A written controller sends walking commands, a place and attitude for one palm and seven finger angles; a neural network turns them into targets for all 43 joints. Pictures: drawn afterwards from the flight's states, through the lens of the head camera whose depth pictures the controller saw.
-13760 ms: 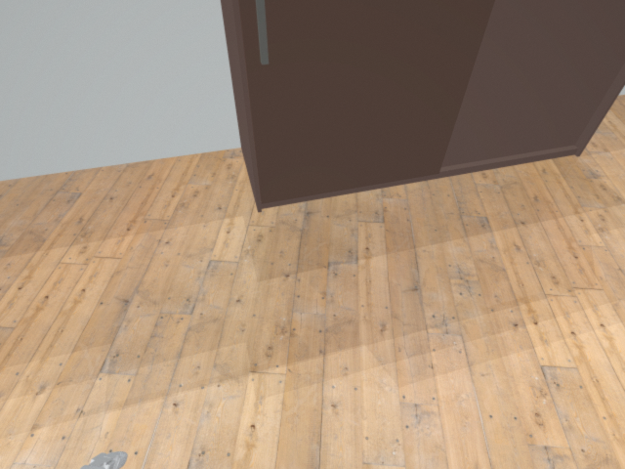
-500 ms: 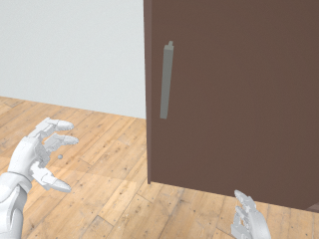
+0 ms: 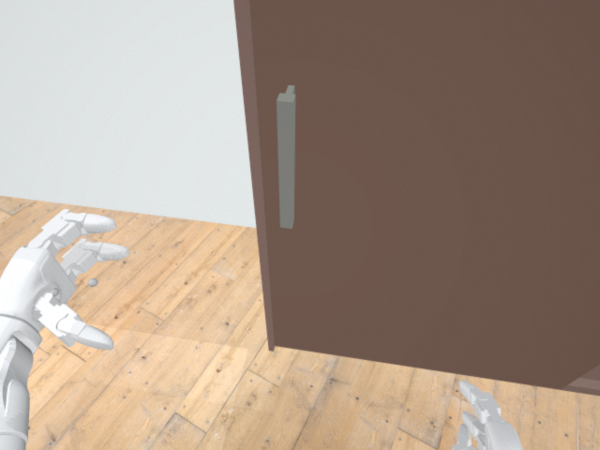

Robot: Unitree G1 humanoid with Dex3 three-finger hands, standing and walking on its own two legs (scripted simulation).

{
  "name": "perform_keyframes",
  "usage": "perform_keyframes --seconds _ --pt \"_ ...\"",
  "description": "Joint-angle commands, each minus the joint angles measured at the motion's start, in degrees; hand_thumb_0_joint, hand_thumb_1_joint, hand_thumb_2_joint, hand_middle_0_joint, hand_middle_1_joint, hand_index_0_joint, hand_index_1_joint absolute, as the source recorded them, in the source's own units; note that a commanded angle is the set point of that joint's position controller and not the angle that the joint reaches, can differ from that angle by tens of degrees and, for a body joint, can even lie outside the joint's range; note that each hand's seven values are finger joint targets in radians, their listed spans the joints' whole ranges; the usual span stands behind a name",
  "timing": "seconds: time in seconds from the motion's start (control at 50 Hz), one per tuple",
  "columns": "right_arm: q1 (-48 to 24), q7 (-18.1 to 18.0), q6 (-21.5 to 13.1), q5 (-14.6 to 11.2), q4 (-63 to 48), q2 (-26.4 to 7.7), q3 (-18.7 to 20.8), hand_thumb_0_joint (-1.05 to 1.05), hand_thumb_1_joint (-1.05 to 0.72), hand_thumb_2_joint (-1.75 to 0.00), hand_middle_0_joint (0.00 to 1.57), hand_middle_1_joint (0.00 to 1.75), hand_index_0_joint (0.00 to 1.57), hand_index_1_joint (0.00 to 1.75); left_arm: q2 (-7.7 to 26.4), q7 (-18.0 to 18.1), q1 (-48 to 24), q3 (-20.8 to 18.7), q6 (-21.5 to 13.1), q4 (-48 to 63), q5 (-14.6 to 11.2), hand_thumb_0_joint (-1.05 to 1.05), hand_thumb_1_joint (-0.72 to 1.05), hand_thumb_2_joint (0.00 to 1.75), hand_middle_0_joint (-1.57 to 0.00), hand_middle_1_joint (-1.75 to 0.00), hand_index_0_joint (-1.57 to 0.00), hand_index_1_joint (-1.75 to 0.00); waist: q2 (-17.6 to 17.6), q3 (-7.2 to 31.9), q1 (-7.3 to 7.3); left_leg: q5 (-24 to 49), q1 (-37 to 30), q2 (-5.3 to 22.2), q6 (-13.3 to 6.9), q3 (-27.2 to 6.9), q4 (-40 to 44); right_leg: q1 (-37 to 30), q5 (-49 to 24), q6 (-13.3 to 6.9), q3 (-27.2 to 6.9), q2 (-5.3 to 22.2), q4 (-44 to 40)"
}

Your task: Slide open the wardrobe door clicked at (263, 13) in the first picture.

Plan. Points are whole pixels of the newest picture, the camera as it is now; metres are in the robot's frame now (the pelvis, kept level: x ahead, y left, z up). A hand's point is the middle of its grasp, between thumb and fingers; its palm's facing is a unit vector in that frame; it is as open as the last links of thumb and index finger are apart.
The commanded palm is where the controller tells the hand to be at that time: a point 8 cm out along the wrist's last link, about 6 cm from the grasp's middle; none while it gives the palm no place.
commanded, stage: raise the hand with hooked fingers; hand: left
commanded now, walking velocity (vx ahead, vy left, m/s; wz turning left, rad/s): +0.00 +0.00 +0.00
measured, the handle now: (288, 163) +0.55 +0.07 +0.09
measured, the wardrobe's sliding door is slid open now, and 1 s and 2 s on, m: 0.00 0.00 0.00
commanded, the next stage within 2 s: move the hooked fingers beside the handle in 0.16 s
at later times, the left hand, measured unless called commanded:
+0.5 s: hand (127, 270) +0.29 +0.24 +0.11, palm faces -0.04 -1.00 -0.02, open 14.0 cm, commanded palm +0.27 +0.29 +0.11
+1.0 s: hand (181, 230) +0.36 +0.20 +0.11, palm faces -0.08 -1.00 -0.01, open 14.0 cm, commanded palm +0.34 +0.25 +0.11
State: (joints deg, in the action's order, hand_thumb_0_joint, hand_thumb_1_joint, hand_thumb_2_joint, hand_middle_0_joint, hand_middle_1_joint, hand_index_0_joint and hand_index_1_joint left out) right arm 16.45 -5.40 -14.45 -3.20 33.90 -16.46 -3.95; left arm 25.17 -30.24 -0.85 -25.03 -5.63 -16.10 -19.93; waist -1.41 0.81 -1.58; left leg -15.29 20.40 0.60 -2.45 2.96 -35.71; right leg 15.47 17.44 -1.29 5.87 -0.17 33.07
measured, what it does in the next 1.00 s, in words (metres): stands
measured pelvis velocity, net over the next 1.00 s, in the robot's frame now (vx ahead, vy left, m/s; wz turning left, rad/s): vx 0.01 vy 0.00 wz -0.02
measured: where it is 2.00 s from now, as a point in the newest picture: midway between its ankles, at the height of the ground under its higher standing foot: outside the picture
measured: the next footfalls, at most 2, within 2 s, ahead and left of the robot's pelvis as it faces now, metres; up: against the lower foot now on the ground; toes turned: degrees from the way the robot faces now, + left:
none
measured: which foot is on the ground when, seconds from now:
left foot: down 0.00-1.00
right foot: down 0.00-1.00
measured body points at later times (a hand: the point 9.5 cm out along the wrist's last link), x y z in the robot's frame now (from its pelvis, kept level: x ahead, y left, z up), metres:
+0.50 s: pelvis +0.00 -0.02 +0.00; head +0.00 -0.02 +0.45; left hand +0.28 +0.30 +0.11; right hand +0.17 -0.26 -0.08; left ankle +0.04 +0.09 -0.73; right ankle +0.00 -0.11 -0.73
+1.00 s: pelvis +0.01 +0.00 +0.00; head +0.02 -0.01 +0.45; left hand +0.36 +0.25 +0.11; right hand +0.14 -0.25 -0.09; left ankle +0.04 +0.09 -0.73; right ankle +0.00 -0.11 -0.73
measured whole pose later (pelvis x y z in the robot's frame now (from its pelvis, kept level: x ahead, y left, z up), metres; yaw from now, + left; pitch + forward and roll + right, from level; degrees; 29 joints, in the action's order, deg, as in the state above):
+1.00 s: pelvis +0.01 +0.00 +0.00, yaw -1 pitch +3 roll -1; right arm 17.0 -4.8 -10.3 -3.3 35.3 -15.9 -3.5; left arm 20.2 -21.9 -17.6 -15.9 -7.4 -28.2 -15.6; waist -1.4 2.3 0.5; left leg -16.4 24.3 0.4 -2.3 4.0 -37.3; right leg 20.6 19.2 -1.3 4.7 0.2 36.5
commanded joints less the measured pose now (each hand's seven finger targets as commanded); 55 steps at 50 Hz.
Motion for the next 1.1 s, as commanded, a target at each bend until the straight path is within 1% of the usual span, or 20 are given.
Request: perform_keyframes --seconds 0.0,0.02,0.08,0.12,0.2,0.26,0.38,0.42,0.5,0.6,0.62,0.7,0.72,0.76,0.82,0.86,0.92,1.02,1.06,1.08 --pt "-5.66 -1.14 -2.98 -0.31 -8.74 -7.31 3.22 0.00 -0.90 -0.90 0.20 0.30 0.20 0.30 14.68 -0.04 -14.73 -4.07 -2.53 9.34 -1.43 0.00 -0.50 0.30 -0.30 -1.20 -0.30 -1.20 -5.18 7.65 0.52 3.46 -7.43 -0.25 0.60 -5.24 6.53 4.17 -4.70 -0.39 -3.28 -1.33 -5.97" --pt "-5.59 -1.18 -2.89 -0.26 -8.60 -7.42 3.35 0.00 -0.90 -0.90 0.20 0.30 0.20 0.30 14.39 -0.47 -14.49 -3.79 -2.41 8.84 -1.61 0.00 -0.50 0.30 -0.30 -1.20 -0.30 -1.20 -2.98 7.80 0.64 3.93 -7.16 -0.27 0.40 -4.98 5.91 3.73 -5.10 -0.25 -3.84 -1.37 -6.16" --pt "-6.01 -1.30 -3.00 -0.35 -8.77 -7.38 3.39 0.00 -0.90 -0.90 0.20 0.30 0.20 0.30 15.10 -1.25 -15.12 -3.89 -2.45 9.24 -1.92 0.00 -0.50 0.30 -0.30 -1.20 -0.30 -1.20 -2.92 9.25 0.55 4.41 -7.08 -0.53 0.23 -4.75 5.07 3.36 -5.71 -0.01 -4.81 -0.89 -6.04" --pt "-6.02 -1.23 -2.94 -0.23 -8.65 -7.51 3.46 0.00 -0.90 -0.90 0.20 0.30 0.20 0.30 16.21 -1.48 -14.87 -4.95 -2.88 8.95 -2.31 0.00 -0.50 0.30 -0.30 -1.20 -0.30 -1.20 -0.30 10.07 0.46 5.40 -6.29 -0.54 0.13 -4.21 3.88 2.65 -6.46 0.33 -5.94 -0.75 -6.05" --pt "-6.44 -1.21 -3.08 -0.35 -8.74 -7.08 3.34 0.00 -0.90 -0.90 0.20 0.30 0.20 0.30 16.42 -1.19 -15.66 -5.75 -4.13 9.83 -2.64 0.00 -0.50 0.30 -0.30 -1.20 -0.30 -1.20 -3.15 10.84 0.09 6.44 -6.73 -0.73 0.25 -4.06 3.63 2.38 -8.10 0.30 -5.79 -0.56 -5.30" --pt "-6.24 -1.40 -2.76 -0.35 -8.17 -7.09 3.21 0.00 -0.90 -0.90 0.20 0.30 0.20 0.30 16.95 -0.84 -17.07 -6.01 -3.92 7.61 -2.63 0.00 -0.50 0.30 -0.30 -1.20 -0.30 -1.20 -2.36 9.14 0.48 5.71 -5.00 -0.66 0.28 -3.87 3.10 2.87 -7.36 0.60 -6.80 -0.19 -5.63" --pt "-6.08 -1.95 -2.53 -0.63 -7.87 -7.01 3.24 0.00 -0.90 -0.90 0.20 0.30 0.20 0.30 13.41 -0.85 -22.69 -1.10 -4.16 6.62 -2.07 0.00 -0.50 0.30 -0.30 -1.20 -0.30 -1.20 -3.69 10.07 1.52 5.07 -6.04 -0.62 0.25 -4.01 2.84 4.42 -6.81 0.62 -6.56 -0.14 -5.13" --pt "-5.76 -1.98 -2.36 -0.53 -7.65 -7.23 3.29 0.00 -0.90 -0.90 0.20 0.30 0.20 0.30 13.54 -0.34 -23.83 -0.66 -4.00 5.12 -1.83 0.00 -0.50 0.30 -0.30 -1.20 -0.30 -1.20 -0.59 9.54 1.70 4.13 -4.88 -0.45 0.25 -4.12 2.68 4.89 -5.37 0.71 -6.69 -0.26 -5.25" --pt "-5.80 -2.01 -2.08 -0.66 -7.61 -7.05 3.31 0.00 -0.90 -0.90 0.20 0.30 0.20 0.30 13.15 1.16 -26.91 0.07 -4.14 4.01 -0.89 0.00 -0.50 0.30 -0.30 -1.20 -0.30 -1.20 -3.21 11.13 1.44 3.75 -5.54 -0.59 0.33 -4.38 3.16 5.08 -4.78 0.38 -6.13 0.02 -4.65" --pt "-5.18 -1.48 -1.54 -0.39 -7.87 -7.00 3.41 0.00 -0.90 -0.90 0.20 0.30 0.20 0.30 14.23 4.06 -27.18 -1.49 -4.40 3.55 0.15 0.00 -0.50 0.30 -0.30 -1.20 -0.30 -1.20 -2.01 14.02 0.46 5.51 -5.88 -0.45 0.38 -4.30 3.44 3.52 -7.44 0.24 -5.41 -0.14 -3.51" --pt "-4.90 -1.28 -1.17 -0.19 -7.76 -7.22 3.28 0.00 -0.90 -0.90 0.20 0.30 0.20 0.30 15.10 4.51 -26.29 -2.16 -4.18 1.83 0.34 0.00 -0.50 0.30 -0.30 -1.20 -0.30 -1.20 0.55 13.28 0.45 5.44 -4.59 -0.27 0.26 -4.21 3.27 3.22 -7.27 0.39 -5.67 -0.29 -3.62" --pt "-4.98 -1.20 -0.27 -0.57 -7.76 -6.91 3.16 0.00 -0.90 -0.90 0.20 0.30 0.20 0.30 10.71 5.47 -32.65 2.53 -3.95 0.61 1.24 0.00 -0.50 0.30 -0.30 -1.20 -0.30 -1.20 -2.75 11.35 1.99 3.42 -5.33 -0.34 0.43 -4.31 4.04 6.24 -5.89 0.19 -4.82 -0.42 -3.51" --pt "-4.64 -1.17 -0.18 -0.45 -7.57 -7.06 3.32 0.00 -0.90 -0.90 0.20 0.30 0.20 0.30 11.53 5.74 -33.50 1.89 -4.07 0.28 1.33 0.00 -0.50 0.30 -0.30 -1.20 -0.30 -1.20 -1.06 12.16 1.92 3.87 -5.04 -0.19 0.28 -4.27 3.63 5.62 -6.20 0.20 -5.11 -0.46 -3.44" --pt "-4.41 -1.13 0.07 -0.48 -7.60 -7.09 3.29 0.00 -0.90 -0.90 0.20 0.30 0.20 0.30 10.20 6.06 -35.41 3.69 -4.36 0.19 1.94 0.00 -0.50 0.30 -0.30 -1.20 -0.30 -1.20 -3.18 12.97 2.21 3.93 -6.04 -0.25 0.39 -4.53 3.83 6.34 -6.35 0.00 -4.76 -0.48 -3.04" --pt "-3.19 -0.86 0.28 -0.20 -7.21 -7.21 3.59 0.00 -0.90 -0.90 0.20 0.30 0.20 0.30 9.01 6.89 -36.44 4.83 -5.18 0.43 2.31 0.00 -0.50 0.30 -0.30 -1.20 -0.30 -1.20 -0.93 15.92 2.31 6.52 -7.59 0.00 0.29 -4.85 3.22 5.75 -8.77 -0.08 -4.25 -0.83 -2.22" --pt "-2.96 -0.60 0.63 -0.15 -6.99 -7.31 3.77 0.00 -0.90 -0.90 0.20 0.30 0.20 0.30 9.17 7.49 -35.86 4.44 -5.56 0.89 2.64 0.00 -0.50 0.30 -0.30 -1.20 -0.30 -1.20 -2.23 17.69 2.07 8.92 -8.94 0.02 0.52 -4.90 3.05 5.33 -11.36 -0.20 -3.99 -0.78 -1.40" --pt "-2.61 0.06 1.13 -0.08 -6.85 -7.17 3.84 0.00 -0.90 -0.90 0.20 0.30 0.20 0.30 7.61 8.57 -35.16 5.48 -5.65 0.44 2.97 0.00 -0.50 0.30 -0.30 -1.20 -0.30 -1.20 -1.31 17.08 1.85 10.92 -8.78 0.24 0.70 -5.13 3.06 5.20 -12.78 -0.35 -3.39 -0.90 -0.91" --pt "-2.32 0.45 2.77 -0.03 -6.42 -7.31 4.00 0.00 -0.90 -0.90 0.20 0.30 0.20 0.30 8.76 10.68 -36.89 4.23 -4.83 -2.43 4.05 0.00 -0.50 0.30 -0.30 -1.20 -0.30 -1.20 0.46 14.05 2.13 9.54 -6.43 0.23 0.55 -4.64 3.23 5.98 -12.08 -0.20 -3.52 -0.86 -1.15" --pt "-2.26 0.60 3.11 -0.14 -6.64 -7.05 4.10 0.00 -0.90 -0.90 0.20 0.30 0.20 0.30 6.28 11.33 -39.69 6.55 -4.99 -2.01 4.53 0.00 -0.50 0.30 -0.30 -1.20 -0.30 -1.20 -0.41 14.79 2.77 9.65 -7.51 0.28 0.67 -4.76 3.28 6.84 -12.05 -0.16 -3.42 -0.81 -0.95" --pt "-2.39 0.61 3.20 -0.19 -6.56 -6.91 4.03 0.00 -0.90 -0.90 0.20 0.30 0.20 0.30 4.94 11.53 -42.59 8.40 -5.41 -1.06 4.81 0.00 -0.50 0.30 -0.30 -1.20 -0.30 -1.20 -3.10 14.91 3.40 9.08 -8.44 0.33 0.87 -4.90 3.23 8.01 -11.02 -0.23 -3.37 -0.81 -0.92"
